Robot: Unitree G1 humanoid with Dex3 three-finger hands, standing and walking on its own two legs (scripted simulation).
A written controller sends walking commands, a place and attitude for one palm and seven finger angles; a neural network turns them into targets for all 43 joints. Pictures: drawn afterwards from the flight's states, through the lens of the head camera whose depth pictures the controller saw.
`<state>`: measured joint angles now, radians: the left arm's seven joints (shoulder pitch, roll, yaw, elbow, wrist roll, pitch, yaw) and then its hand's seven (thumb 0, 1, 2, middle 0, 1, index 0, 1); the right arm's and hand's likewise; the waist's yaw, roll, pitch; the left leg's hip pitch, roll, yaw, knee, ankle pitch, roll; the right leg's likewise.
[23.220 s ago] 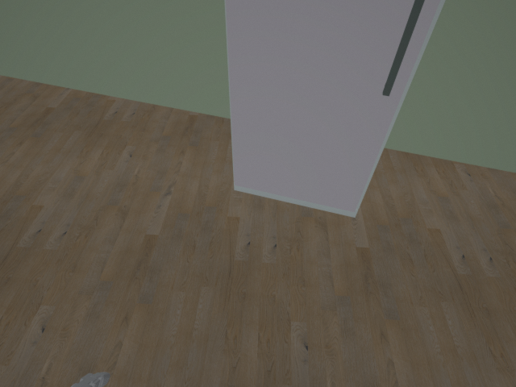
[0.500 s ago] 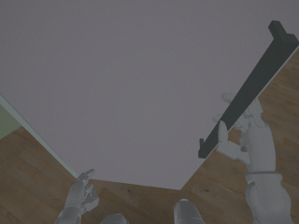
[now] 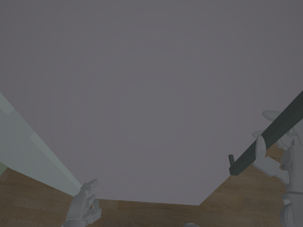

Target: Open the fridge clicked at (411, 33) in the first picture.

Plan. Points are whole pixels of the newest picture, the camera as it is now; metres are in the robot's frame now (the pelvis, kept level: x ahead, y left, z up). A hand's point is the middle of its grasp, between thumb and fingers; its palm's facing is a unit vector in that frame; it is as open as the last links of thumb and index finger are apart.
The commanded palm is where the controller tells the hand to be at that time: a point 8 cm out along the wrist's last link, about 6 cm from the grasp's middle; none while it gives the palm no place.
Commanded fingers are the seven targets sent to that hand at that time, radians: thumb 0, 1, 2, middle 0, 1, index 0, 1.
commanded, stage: stop walking and hold the door back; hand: right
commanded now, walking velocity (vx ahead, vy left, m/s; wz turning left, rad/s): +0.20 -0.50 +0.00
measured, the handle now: (265, 129) +0.30 -0.21 +0.16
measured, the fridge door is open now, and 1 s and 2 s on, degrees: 73 70 72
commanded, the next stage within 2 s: loosen the grip on the handle in 1.40 s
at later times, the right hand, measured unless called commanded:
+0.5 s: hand (260, 155) +0.24 -0.19 +0.16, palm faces +0.37 +0.89 -0.27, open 5.6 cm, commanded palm +0.21 -0.26 +0.14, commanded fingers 0.00 -0.90 -0.90 0.45 1.40 0.45 1.40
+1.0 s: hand (256, 132) +0.29 -0.20 +0.16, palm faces +0.35 +0.91 -0.23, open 5.6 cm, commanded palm +0.22 -0.27 +0.14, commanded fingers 0.00 -0.90 -0.90 0.45 1.40 0.45 1.40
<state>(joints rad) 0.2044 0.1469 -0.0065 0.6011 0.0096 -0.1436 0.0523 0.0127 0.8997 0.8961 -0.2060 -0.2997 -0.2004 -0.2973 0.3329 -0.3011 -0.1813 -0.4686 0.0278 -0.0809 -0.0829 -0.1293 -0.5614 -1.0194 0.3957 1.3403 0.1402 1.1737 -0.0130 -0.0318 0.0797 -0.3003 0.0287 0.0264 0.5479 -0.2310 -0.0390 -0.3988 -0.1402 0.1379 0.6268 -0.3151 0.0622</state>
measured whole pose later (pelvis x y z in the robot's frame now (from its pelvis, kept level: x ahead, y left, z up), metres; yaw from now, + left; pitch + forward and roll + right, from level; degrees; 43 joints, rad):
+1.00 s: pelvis -0.12 +0.07 +0.02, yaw -4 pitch -2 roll -2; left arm 0.27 0.33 0.02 0.73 -0.02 -0.10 0.09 0.01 0.91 0.90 -0.20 -0.30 -0.20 -0.30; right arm -0.55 -0.47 -0.42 0.75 0.00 -0.23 0.01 -0.11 -0.61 -0.76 0.46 1.41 0.46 1.40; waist 0.14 0.03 0.10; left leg -0.29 0.04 -0.06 0.48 -0.16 -0.02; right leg -0.36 -0.03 -0.06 0.71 -0.33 0.01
